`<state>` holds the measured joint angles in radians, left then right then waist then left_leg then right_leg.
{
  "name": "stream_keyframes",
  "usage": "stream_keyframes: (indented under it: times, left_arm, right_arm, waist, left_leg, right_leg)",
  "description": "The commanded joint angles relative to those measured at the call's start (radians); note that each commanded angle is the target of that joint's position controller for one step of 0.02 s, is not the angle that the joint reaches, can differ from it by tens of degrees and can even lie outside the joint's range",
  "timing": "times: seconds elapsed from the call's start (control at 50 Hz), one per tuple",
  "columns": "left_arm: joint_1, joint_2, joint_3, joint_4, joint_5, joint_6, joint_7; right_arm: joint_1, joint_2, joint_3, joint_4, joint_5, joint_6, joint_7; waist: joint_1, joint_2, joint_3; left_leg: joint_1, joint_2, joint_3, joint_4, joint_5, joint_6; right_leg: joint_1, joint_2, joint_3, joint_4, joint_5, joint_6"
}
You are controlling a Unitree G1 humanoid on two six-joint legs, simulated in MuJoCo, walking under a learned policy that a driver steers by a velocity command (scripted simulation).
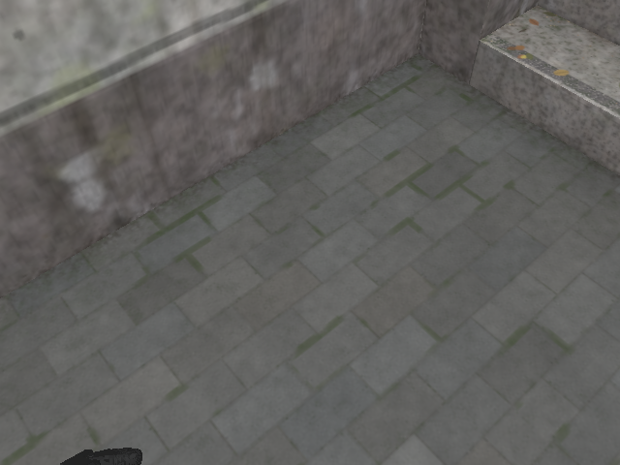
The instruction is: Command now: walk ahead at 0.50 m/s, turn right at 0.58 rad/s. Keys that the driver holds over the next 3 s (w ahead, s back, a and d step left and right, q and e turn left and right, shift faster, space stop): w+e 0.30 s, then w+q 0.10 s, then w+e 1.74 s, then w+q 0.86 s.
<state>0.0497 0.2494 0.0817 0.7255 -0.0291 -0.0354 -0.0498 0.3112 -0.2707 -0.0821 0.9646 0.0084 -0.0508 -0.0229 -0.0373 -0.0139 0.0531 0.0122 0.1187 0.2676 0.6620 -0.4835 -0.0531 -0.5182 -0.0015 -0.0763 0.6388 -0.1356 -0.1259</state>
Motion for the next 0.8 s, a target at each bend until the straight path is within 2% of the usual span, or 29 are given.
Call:
stream_keyframes:
  times: [0.02,0.04,0.06,0.08,0.1,0.12,0.14,0.2,0.28,0.32,0.36,0.42,0.44,0.46,0.48,0.5,0.52,0.54,0.56,0.58,0.6,0.62,0.64,0.66,0.68,0.74,0.8]
  left_arm:
    - [0.386,0.301,0.088,0.004,0.012,-0.013,0.021]
    - [0.365,0.226,0.066,0.014,0.022,-0.027,0.016]
    - [0.308,0.186,0.055,0.008,0.014,-0.036,0.017]
    - [0.220,0.150,0.043,-0.011,0.012,-0.039,0.017]
    - [0.166,0.121,0.031,-0.030,0.019,-0.042,0.020]
    - [0.151,0.118,0.027,-0.038,0.024,-0.043,0.023]
    - [0.157,0.130,0.029,-0.038,0.020,-0.046,0.028]
    - [0.210,0.173,0.039,-0.025,0.013,-0.049,0.050]
    - [0.270,0.173,0.039,-0.012,0.008,-0.038,0.063]
    - [0.298,0.167,0.036,0.002,0.008,-0.037,0.063]
    - [0.334,0.150,0.030,0.025,0.009,-0.039,0.063]
    - [0.373,0.157,0.030,0.046,0.014,-0.030,0.067]
    - [0.370,0.162,0.031,0.048,0.013,-0.024,0.069]
    - [0.347,0.167,0.031,0.042,0.012,-0.019,0.069]
    - [0.315,0.153,0.023,0.029,0.015,-0.018,0.067]
    - [0.288,0.122,0.006,-0.001,0.029,-0.020,0.065]
    - [0.457,0.038,-0.016,0.006,0.002,-0.033,0.060]
    - [0.429,0.129,-0.004,0.022,-0.012,-0.038,0.063]
    - [0.315,0.182,0.012,-0.001,-0.016,-0.037,0.063]
    - [0.252,0.172,0.011,-0.017,-0.007,-0.035,0.066]
    - [0.223,0.157,0.014,-0.027,0.006,-0.034,0.064]
    - [0.241,0.141,0.017,-0.025,0.005,-0.028,0.061]
    - [0.261,0.123,0.016,-0.019,-0.001,-0.019,0.059]
    - [0.268,0.105,0.014,-0.020,-0.003,-0.011,0.059]
    - [0.258,0.094,0.010,-0.037,0.001,-0.003,0.061]
    - [0.205,0.080,0.005,-0.069,0.009,0.005,0.060]
    - [0.136,0.073,0.000,-0.092,0.006,-0.005,0.044]
  right_arm:
    - [-0.035,-0.071,0.013,-0.158,0.006,-0.080,0.018]
    - [-0.152,-0.124,-0.002,-0.190,0.045,-0.106,0.028]
    - [-0.168,-0.118,0.003,-0.191,0.040,-0.117,0.026]
    - [-0.156,-0.122,-0.003,-0.173,0.014,-0.116,0.018]
    - [-0.132,-0.138,-0.014,-0.166,0.002,-0.102,0.016]
    - [-0.120,-0.139,-0.019,-0.168,-0.002,-0.085,0.018]
    - [-0.120,-0.125,-0.019,-0.176,-0.009,-0.073,0.017]
    - [-0.214,-0.089,-0.008,-0.215,-0.026,-0.055,0.011]
    - [-0.355,-0.059,0.008,-0.260,-0.017,-0.063,0.024]
    - [-0.391,-0.060,0.012,-0.275,-0.007,-0.068,0.034]
    - [-0.410,-0.070,0.014,-0.282,-0.004,-0.076,0.048]
    - [-0.435,-0.094,0.011,-0.305,-0.006,-0.087,0.061]
    - [-0.412,-0.105,0.006,-0.306,-0.006,-0.091,0.060]
    - [-0.339,-0.123,-0.004,-0.291,-0.008,-0.096,0.057]
    - [-0.207,-0.157,-0.021,-0.259,-0.017,-0.102,0.053]
    - [-0.022,-0.215,-0.036,-0.237,-0.029,-0.102,0.045]
    - [0.089,-0.270,-0.055,-0.191,-0.027,-0.089,0.050]
    - [0.091,-0.174,-0.033,-0.192,0.000,-0.083,0.053]
    - [0.023,-0.124,-0.018,-0.206,0.001,-0.076,0.048]
    - [-0.049,-0.108,-0.008,-0.217,-0.012,-0.069,0.045]
    - [-0.086,-0.087,-0.002,-0.214,-0.019,-0.067,0.044]
    - [-0.101,-0.075,0.003,-0.210,-0.027,-0.071,0.042]
    - [-0.109,-0.069,0.003,-0.205,-0.025,-0.074,0.043]
    - [-0.108,-0.074,0.001,-0.198,-0.020,-0.078,0.043]
    - [-0.111,-0.099,-0.005,-0.187,-0.011,-0.083,0.037]
    - [-0.090,-0.132,-0.016,-0.164,-0.012,-0.082,0.025]
    - [-0.085,-0.144,-0.017,-0.155,-0.011,-0.070,0.017]
  waist:
    - [0.136,-0.176,-0.433]
    - [0.165,-0.099,-0.315]
    - [0.128,-0.049,-0.222]
    - [0.077,0.012,-0.164]
    - [0.038,0.003,-0.140]
    - [0.019,-0.002,-0.129]
    - [0.011,0.002,-0.119]
    - [0.028,-0.001,-0.074]
    - [0.086,-0.054,-0.046]
    - [0.105,-0.072,-0.043]
    - [0.126,-0.080,-0.036]
    - [0.131,-0.091,-0.018]
    - [0.112,-0.100,-0.024]
    - [0.066,-0.109,-0.058]
    - [-0.002,-0.097,-0.153]
    - [-0.085,-0.015,-0.302]
    - [-0.030,0.305,-0.443]
    - [-0.060,0.230,-0.388]
    - [-0.072,0.134,-0.231]
    - [-0.044,0.057,-0.145]
    - [-0.020,0.054,-0.084]
    - [0.010,0.089,-0.075]
    - [0.022,0.110,-0.070]
    - [0.029,0.115,-0.066]
    - [0.037,0.107,-0.048]
    - [0.029,0.080,-0.039]
    - [0.007,0.077,-0.029]
  left_leg:
    - [-0.765,-0.145,-0.313,0.775,-0.126,0.031]
    - [-0.871,-0.094,-0.355,0.776,-0.033,0.060]
    - [-0.858,-0.049,-0.351,0.697,0.057,0.082]
    - [-0.779,-0.010,-0.353,0.606,0.117,0.079]
    - [-0.697,0.015,-0.360,0.540,0.151,0.073]
    - [-0.648,0.021,-0.359,0.500,0.169,0.064]
    - [-0.631,0.019,-0.350,0.455,0.182,0.048]
    - [-0.653,-0.008,-0.323,0.276,0.318,0.006]
    - [-0.587,-0.075,-0.311,-0.025,0.566,0.004]
    - [-0.555,-0.088,-0.305,-0.098,0.622,0.013]
    - [-0.571,-0.080,-0.306,-0.135,0.633,0.034]
    - [-0.606,-0.086,-0.298,-0.172,0.493,0.082]
    - [-0.571,-0.099,-0.289,-0.189,0.437,0.098]
    - [-0.465,-0.126,-0.266,-0.223,0.421,0.118]
    - [-0.256,-0.106,-0.282,-0.219,0.476,0.154]
    - [0.040,0.055,-0.444,-0.180,0.506,0.220]
    - [0.410,0.281,-0.886,-0.245,0.318,0.376]
    - [0.381,0.298,-0.995,-0.331,0.093,0.346]
    - [0.241,0.261,-0.846,-0.360,0.071,0.293]
    - [0.094,0.221,-0.723,-0.385,0.163,0.262]
    - [-0.014,0.186,-0.639,-0.415,0.251,0.254]
    - [-0.077,0.156,-0.565,-0.441,0.310,0.238]
    - [-0.109,0.133,-0.506,-0.466,0.345,0.233]
    - [-0.127,0.129,-0.461,-0.483,0.385,0.237]
    - [-0.143,0.140,-0.431,-0.499,0.415,0.239]
    - [-0.119,0.147,-0.337,-0.521,0.521,0.246]
    - [-0.097,0.111,-0.220,-0.526,0.569,0.217]
  right_leg:
    - [0.940,-0.349,0.937,-0.333,-0.223,-0.335]
    - [0.890,-0.324,0.812,-0.365,-0.151,-0.270]
    - [0.751,-0.281,0.665,-0.353,-0.073,-0.230]
    - [0.592,-0.238,0.557,-0.356,0.020,-0.195]
    - [0.480,-0.207,0.488,-0.374,0.104,-0.178]
    - [0.416,-0.191,0.465,-0.397,0.134,-0.175]
    - [0.376,-0.182,0.444,-0.410,0.175,-0.179]
    - [0.309,-0.145,0.367,-0.431,0.238,-0.171]
    - [0.272,-0.082,0.318,-0.411,0.132,-0.106]
    - [0.291,-0.097,0.329,-0.404,0.084,-0.092]
    - [0.369,-0.133,0.343,-0.371,0.080,-0.091]
    - [0.501,-0.192,0.396,-0.307,0.192,-0.081]
    - [0.522,-0.194,0.410,-0.276,0.270,-0.072]
    - [0.524,-0.172,0.404,-0.210,0.414,-0.059]
    - [0.475,-0.118,0.370,-0.069,0.505,-0.034]
    - [0.300,-0.051,0.315,0.201,0.318,0.003]
    - [-0.089,0.101,0.235,0.546,-0.329,0.079]
    - [-0.221,0.053,0.292,0.666,-0.427,0.083]
    - [-0.266,0.012,0.278,0.689,-0.337,0.086]
    - [-0.234,-0.031,0.240,0.658,-0.258,0.090]
    - [-0.211,-0.057,0.234,0.604,-0.210,0.093]
    - [-0.156,-0.087,0.234,0.566,-0.178,0.091]
    - [-0.126,-0.096,0.221,0.541,-0.164,0.093]
    - [-0.125,-0.102,0.208,0.525,-0.156,0.095]
    - [-0.152,-0.116,0.207,0.499,-0.145,0.101]
    - [-0.221,-0.128,0.203,0.399,-0.032,0.118]
    - [-0.204,-0.120,0.158,0.226,0.128,0.119]
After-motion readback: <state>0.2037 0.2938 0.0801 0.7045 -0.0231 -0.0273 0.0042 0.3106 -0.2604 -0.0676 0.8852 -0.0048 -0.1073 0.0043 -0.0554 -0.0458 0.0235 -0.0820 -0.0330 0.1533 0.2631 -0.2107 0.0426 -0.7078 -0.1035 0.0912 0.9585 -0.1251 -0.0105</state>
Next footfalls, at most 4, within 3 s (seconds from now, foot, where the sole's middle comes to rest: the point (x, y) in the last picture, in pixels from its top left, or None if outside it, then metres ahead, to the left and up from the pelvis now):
0.48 left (286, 449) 0.48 0.07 -0.75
1.04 right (440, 358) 0.66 -0.28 -0.75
1.52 left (423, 236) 1.01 -0.29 -0.75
2.02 right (565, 249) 0.95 -0.65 -0.75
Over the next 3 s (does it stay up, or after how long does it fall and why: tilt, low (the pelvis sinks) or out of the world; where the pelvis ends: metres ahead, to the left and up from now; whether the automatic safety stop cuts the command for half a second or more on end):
stays up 1.26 -0.97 0.16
